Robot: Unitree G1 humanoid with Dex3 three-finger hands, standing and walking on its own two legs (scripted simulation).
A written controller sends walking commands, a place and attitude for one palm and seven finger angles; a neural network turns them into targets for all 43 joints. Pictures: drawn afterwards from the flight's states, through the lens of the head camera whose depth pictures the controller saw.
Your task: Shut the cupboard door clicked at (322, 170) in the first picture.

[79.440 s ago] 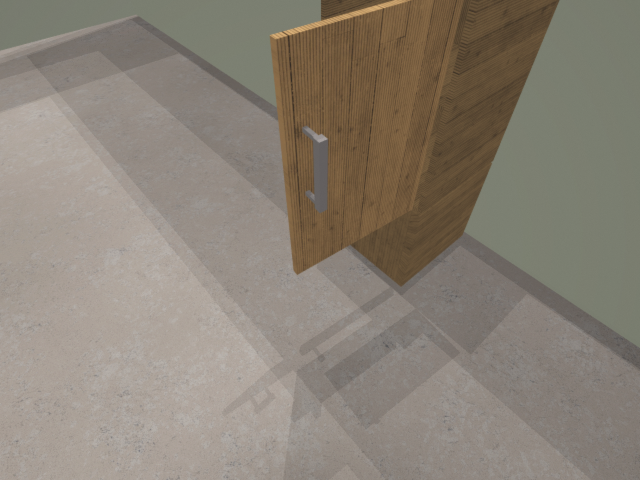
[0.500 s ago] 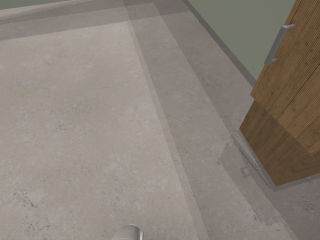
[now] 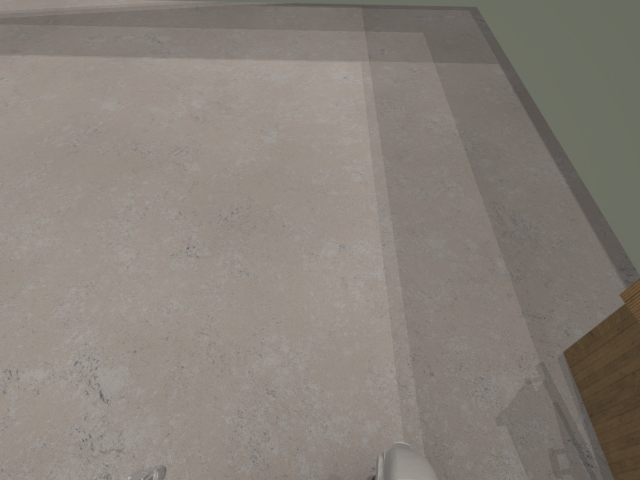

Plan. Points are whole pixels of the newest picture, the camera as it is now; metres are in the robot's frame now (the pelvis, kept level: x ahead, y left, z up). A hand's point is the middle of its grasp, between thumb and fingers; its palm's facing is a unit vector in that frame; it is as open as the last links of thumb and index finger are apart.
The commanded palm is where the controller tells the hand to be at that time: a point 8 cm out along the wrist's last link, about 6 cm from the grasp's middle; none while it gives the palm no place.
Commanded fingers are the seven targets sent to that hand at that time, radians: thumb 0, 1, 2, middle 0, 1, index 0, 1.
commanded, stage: walk to a spot facing it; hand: left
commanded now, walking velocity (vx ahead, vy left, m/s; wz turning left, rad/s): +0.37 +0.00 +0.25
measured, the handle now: out of the picture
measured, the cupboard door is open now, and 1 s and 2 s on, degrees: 9 9 9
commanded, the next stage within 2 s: turn to face it in 0.48 s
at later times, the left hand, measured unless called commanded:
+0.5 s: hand (237, 460) +0.17 +0.13 -0.16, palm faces +0.29 -0.93 -0.22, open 7.3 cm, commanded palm none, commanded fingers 0.00 0.90 0.90 -0.20 -0.30 -0.20 -0.30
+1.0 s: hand (211, 404) +0.25 +0.19 -0.17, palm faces +0.27 -0.93 -0.23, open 7.4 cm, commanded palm none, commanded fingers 0.00 0.90 0.90 -0.20 -0.30 -0.20 -0.30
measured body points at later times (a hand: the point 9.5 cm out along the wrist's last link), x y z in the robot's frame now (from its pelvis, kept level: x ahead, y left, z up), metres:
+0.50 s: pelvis +0.19 -0.05 +0.01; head +0.23 -0.05 +0.45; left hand +0.15 +0.18 -0.14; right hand +0.31 -0.28 -0.15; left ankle +0.21 +0.09 -0.67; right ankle +0.18 -0.13 -0.74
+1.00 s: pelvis +0.25 -0.01 -0.01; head +0.28 -0.02 +0.44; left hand +0.23 +0.24 -0.15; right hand +0.41 -0.21 -0.15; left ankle +0.25 +0.09 -0.74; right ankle +0.28 -0.14 -0.71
